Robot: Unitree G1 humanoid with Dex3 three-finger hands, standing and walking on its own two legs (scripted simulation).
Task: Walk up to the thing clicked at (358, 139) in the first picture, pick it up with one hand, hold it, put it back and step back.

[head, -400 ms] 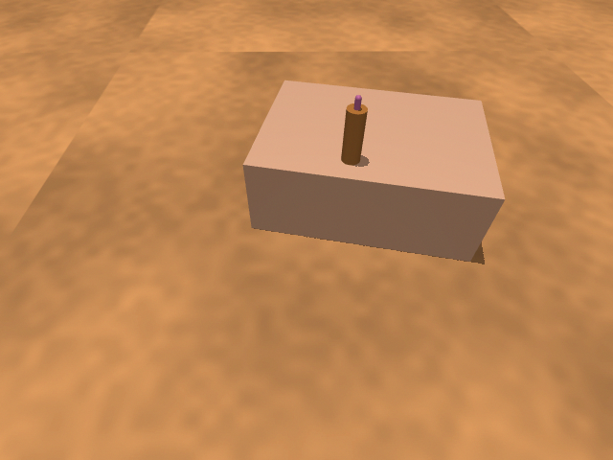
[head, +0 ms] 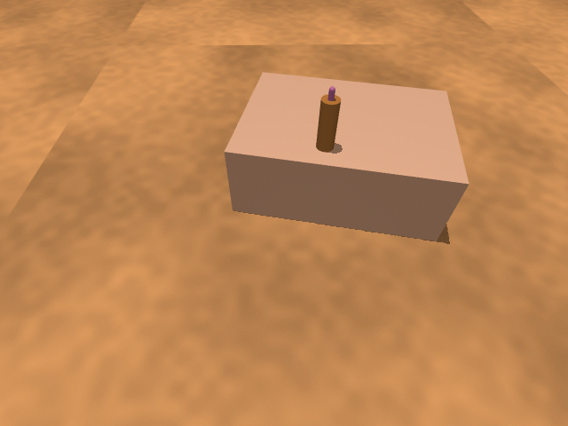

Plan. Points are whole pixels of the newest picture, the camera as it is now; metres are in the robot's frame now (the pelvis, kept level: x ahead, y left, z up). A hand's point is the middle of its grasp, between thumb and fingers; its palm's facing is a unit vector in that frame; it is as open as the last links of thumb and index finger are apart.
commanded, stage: stand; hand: left
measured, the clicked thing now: (328, 119) +1.26 -0.14 -0.29
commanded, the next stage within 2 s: walk up in 0.72 s
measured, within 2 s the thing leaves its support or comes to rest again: neither
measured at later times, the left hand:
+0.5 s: hand out of the picture +0.08 +0.25 -0.16, palm faces -0.02 -0.94 -0.34, open 7.4 cm
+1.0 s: hand out of the picture +0.14 +0.24 -0.15, palm faces -0.13 -0.91 -0.38, open 7.4 cm
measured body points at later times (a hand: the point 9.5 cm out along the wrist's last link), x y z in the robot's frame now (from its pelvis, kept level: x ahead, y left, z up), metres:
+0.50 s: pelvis +0.00 +0.00 +0.00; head +0.01 +0.00 +0.45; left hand +0.08 +0.30 -0.13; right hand +0.08 -0.30 -0.13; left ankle -0.01 +0.12 -0.75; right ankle -0.01 -0.12 -0.75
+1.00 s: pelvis +0.05 -0.05 -0.02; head +0.06 -0.06 +0.43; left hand +0.14 +0.28 -0.12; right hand +0.05 -0.40 -0.14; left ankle -0.01 +0.12 -0.75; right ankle +0.11 -0.20 -0.74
